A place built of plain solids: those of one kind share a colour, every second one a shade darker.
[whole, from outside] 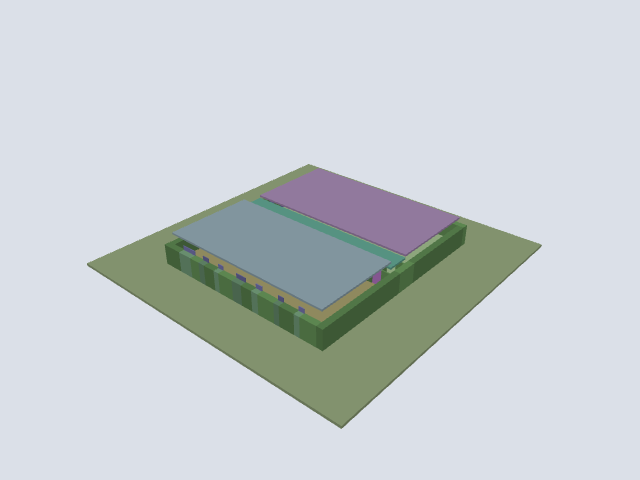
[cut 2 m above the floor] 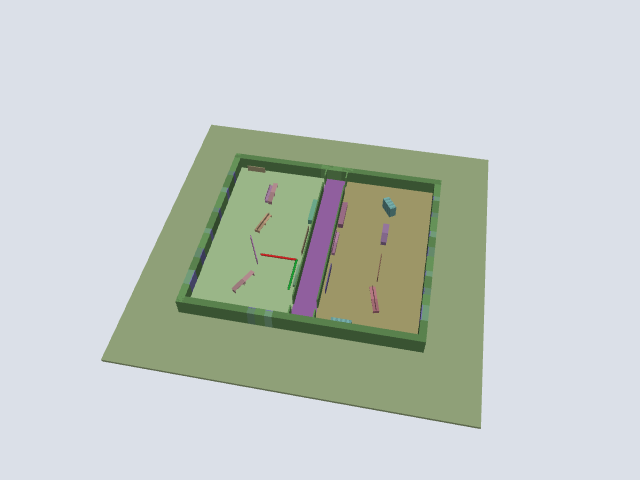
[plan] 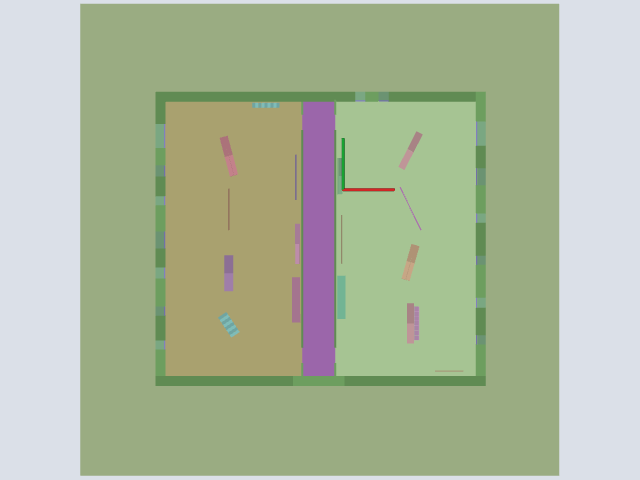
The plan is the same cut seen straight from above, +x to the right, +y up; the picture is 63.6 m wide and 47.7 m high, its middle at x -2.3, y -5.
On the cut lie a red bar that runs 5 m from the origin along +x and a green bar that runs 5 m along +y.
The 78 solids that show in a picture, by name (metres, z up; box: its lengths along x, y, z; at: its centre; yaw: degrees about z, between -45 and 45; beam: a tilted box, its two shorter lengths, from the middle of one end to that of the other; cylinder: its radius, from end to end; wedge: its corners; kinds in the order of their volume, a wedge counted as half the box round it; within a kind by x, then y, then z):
{
 "ground_under_all_1": {"box": [47.61, 46.91, 0.4], "at": [-2.33, -4.98, -0.75]},
 "wall_1": {"box": [1.0, 3.63, 3.2], "at": [-18.15, -17.7, 1.0]},
 "wall_2": {"box": [1.0, 2.47, 3.2], "at": [-18.15, -13.75, 1.0]},
 "wall_3": {"box": [1.0, 2.78, 3.2], "at": [-18.15, -10.22, 1.0]},
 "wall_4": {"box": [1.0, 1.89, 3.2], "at": [-18.15, -6.79, 1.0]},
 "wall_5": {"box": [1.0, 2.59, 3.2], "at": [-18.15, -2.85, 1.0]},
 "wall_6": {"box": [1.0, 1.97, 3.2], "at": [-18.15, 0.33, 1.0]},
 "wall_7": {"box": [1.0, 1.72, 3.2], "at": [-18.15, 3.27, 1.0]},
 "wall_8": {"box": [1.0, 3.2, 3.2], "at": [-18.15, 8.14, 1.0]},
 "wall_9": {"box": [15.48, 1.0, 3.2], "at": [-10.91, -19.02, 1.0]},
 "wall_10": {"box": [15.48, 1.0, 3.2], "at": [-10.91, 9.24, 1.0]},
 "wall_11": {"box": [0.2, 1.5, 3.2], "at": [-4.07, -17.97, 1.0]},
 "wall_12": {"box": [0.2, 21.65, 3.2], "at": [-4.07, -4.89, 1.0]},
 "wall_13": {"box": [5.1, 1.0, 3.2], "at": [-2.42, -19.02, 1.0]},
 "wall_14": {"box": [5.1, 1.0, 3.2], "at": [-2.42, 9.24, 1.0]},
 "wall_15": {"box": [0.2, 21.65, 3.2], "at": [-0.77, -4.89, 1.0]},
 "wall_16": {"box": [2.88, 1.0, 3.2], "at": [-0.23, 9.24, 1.0]},
 "wall_17": {"box": [1.32, 1.0, 3.2], "at": [2.87, 9.24, 1.0]},
 "wall_18": {"box": [15.84, 1.0, 3.2], "at": [6.25, -19.02, 1.0]},
 "wall_19": {"box": [9.64, 1.0, 3.2], "at": [9.35, 9.24, 1.0]},
 "wall_20": {"box": [1.0, 4.14, 3.2], "at": [13.67, -17.45, 1.0]},
 "wall_21": {"box": [1.0, 2.74, 3.2], "at": [13.67, -13.11, 1.0]},
 "wall_22": {"box": [1.0, 3.28, 3.2], "at": [13.67, -9.1, 1.0]},
 "wall_23": {"box": [1.0, 3.28, 3.2], "at": [13.67, -4.92, 1.0]},
 "wall_24": {"box": [1.0, 2.81, 3.2], "at": [13.67, -0.97, 1.0]},
 "wall_25": {"box": [1.0, 2.23, 3.2], "at": [13.67, 3.25, 1.0]},
 "wall_26": {"box": [1.0, 2.97, 3.2], "at": [13.67, 8.25, 1.0]},
 "floor_study_1": {"box": [14.04, 27.45, 0.6], "at": [6.25, -4.89, -0.3]},
 "floor_store_1": {"box": [13.68, 27.45, 0.6], "at": [-10.91, -4.89, -0.3]},
 "ceil_study_1": {"box": [14.04, 27.45, 0.3], "at": [6.25, -4.89, 3.85]},
 "ceil_store_1": {"box": [13.68, 27.45, 0.3], "at": [-10.91, -4.89, 4.35]},
 "floor_corr_1": {"box": [3.3, 27.45, 0.6], "at": [-2.42, -4.89, -0.3]},
 "wall_mass_1": {"box": [0.85, 0.9, 3.2], "at": [-18.22, -15.44, 1.0]},
 "wall_mass_2": {"box": [0.85, 0.9, 3.2], "at": [-18.22, -12.06, 1.0]},
 "wall_mass_3": {"box": [0.85, 1.1, 3.2], "at": [-18.22, -8.29, 1.0]},
 "wall_mass_4": {"box": [0.85, 1.7, 3.2], "at": [-18.22, -5.0, 1.0]},
 "wall_mass_5": {"box": [0.85, 0.9, 3.2], "at": [-18.22, -1.1, 1.0]},
 "wall_mass_6": {"box": [0.85, 1.1, 3.2], "at": [-18.22, 1.86, 1.0]},
 "wall_mass_7": {"box": [0.85, 2.4, 3.2], "at": [-18.22, 5.33, 1.0]},
 "wall_mass_8": {"box": [1.0, 0.85, 3.2], "at": [1.71, 9.31, 1.0]},
 "wall_mass_9": {"box": [1.0, 0.85, 3.2], "at": [4.03, 9.31, 1.0]},
 "wall_mass_10": {"box": [0.85, 0.9, 3.2], "at": [13.74, -14.93, 1.0]},
 "wall_mass_11": {"box": [0.85, 1.0, 3.2], "at": [13.74, -11.23, 1.0]},
 "wall_mass_12": {"box": [0.85, 0.9, 3.2], "at": [13.74, -7.0, 1.0]},
 "wall_mass_13": {"box": [0.85, 0.9, 3.2], "at": [13.74, -2.83, 1.0]},
 "wall_mass_14": {"box": [0.85, 1.7, 3.2], "at": [13.74, 1.28, 1.0]},
 "wall_mass_15": {"box": [0.85, 2.4, 3.2], "at": [13.74, 5.57, 1.0]},
 "ceil_corr_1": {"box": [3.3, 27.45, 0.3], "at": [-2.42, -4.89, 3.4]},
 "door_leaf_1": {"box": [0.12, 1.7, 3.87], "at": [-17.74, -5.0, 1.33]},
 "door_leaf_2": {"box": [0.12, 2.4, 3.87], "at": [-17.74, 5.33, 1.33]},
 "door_leaf_3": {"box": [0.12, 1.7, 3.87], "at": [13.26, 1.28, 1.33]},
 "door_leaf_4": {"box": [0.12, 2.4, 3.87], "at": [13.26, 5.57, 1.33]},
 "rail_bars_1": {"box": [0.12, 4.84, 1.6], "at": [-0.15, -4.95, 0.2]},
 "rail_bars_2": {"box": [2.85, 0.12, 1.6], "at": [10.54, -18.04, 0.2]},
 "seat_settle_sto_1": {"box": [0.4, 2.0, 0.48], "at": [-4.57, -6.39, 0.24]},
 "seat_settle_sto_2": {"box": [0.4, 2.0, 0.48], "at": [-4.57, -4.39, 0.24]},
 "seat_settle_sto_3": {"box": [0.1, 4.0, 1.21], "at": [-4.32, -5.39, 0.6]},
 "rail_board_sto_1": {"box": [0.12, 4.5, 1.7], "at": [-4.69, 1.22, 0.25]},
 "rail_board_1": {"box": [0.12, 4.76, 1.6], "at": [6.7, -1.89, 0.2], "yaw": 26.0},
 "rail_bars_sto_1": {"box": [0.12, 4.14, 1.7], "at": [-11.36, -1.97, 0.25]},
 "seat_settle_1": {"box": [0.4, 1.8, 0.48], "at": [-0.28, 0.46, 0.24]},
 "seat_settle_2": {"box": [0.4, 1.8, 0.48], "at": [-0.28, 2.25, 0.24]},
 "table_1": {"box": [0.7, 2.0, 0.035], "at": [6.24, 2.99, 0.7], "yaw": -27.0},
 "table_2": {"box": [0.7, 2.0, 0.035], "at": [6.7, -14.29, 0.7]},
 "table_3": {"box": [0.7, 2.0, 0.035], "at": [6.7, -12.29, 0.7]},
 "table_4": {"box": [0.7, 2.0, 0.035], "at": [7.15, 4.78, 0.7], "yaw": -27.0},
 "counter_chest_sto_1": {"box": [0.8, 4.5, 0.035], "at": [-4.67, -10.95, 0.83]},
 "counter_issue_1": {"box": [0.8, 4.3, 0.035], "at": [-0.17, -10.71, 0.88]},
 "table_sto_1": {"box": [0.9, 1.8, 0.035], "at": [-11.36, -9.2, 0.74]},
 "table_sto_2": {"box": [0.9, 1.8, 0.035], "at": [-11.36, -7.41, 0.74]},
 "bench_sto_1": {"box": [0.4, 1.93, 0.035], "at": [-11.83, 4.23, 0.46], "yaw": 15.0},
 "bench_sto_2": {"box": [0.4, 1.93, 0.035], "at": [-11.41, 4.35, 0.46], "yaw": 15.0},
 "bench_sto_3": {"box": [0.4, 1.93, 0.035], "at": [-11.31, 2.3, 0.46], "yaw": 15.0},
 "bench_sto_4": {"box": [0.4, 1.93, 0.035], "at": [-10.89, 2.42, 0.46], "yaw": 15.0},
 "bench_1": {"box": [0.4, 1.73, 0.035], "at": [6.24, -8.04, 0.46], "yaw": -16.0},
 "bench_2": {"box": [0.4, 1.73, 0.035], "at": [6.66, -8.16, 0.46], "yaw": -16.0},
 "bench_3": {"box": [0.4, 1.73, 0.035], "at": [6.74, -6.31, 0.46], "yaw": -16.0},
 "bench_4": {"box": [0.4, 1.73, 0.035], "at": [7.15, -6.43, 0.46], "yaw": -16.0}
}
